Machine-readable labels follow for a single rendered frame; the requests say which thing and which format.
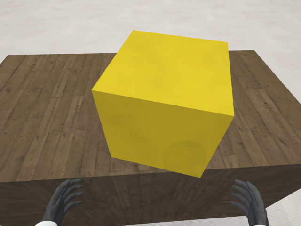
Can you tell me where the robot right hand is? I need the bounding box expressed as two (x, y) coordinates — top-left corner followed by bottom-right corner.
(230, 179), (269, 226)

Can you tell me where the carton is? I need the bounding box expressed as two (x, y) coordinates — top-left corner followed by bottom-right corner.
(92, 30), (234, 178)

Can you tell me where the robot left hand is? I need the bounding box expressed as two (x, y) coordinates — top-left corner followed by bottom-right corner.
(42, 179), (84, 226)

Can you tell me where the pedestal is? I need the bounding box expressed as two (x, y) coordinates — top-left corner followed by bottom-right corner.
(0, 50), (301, 226)

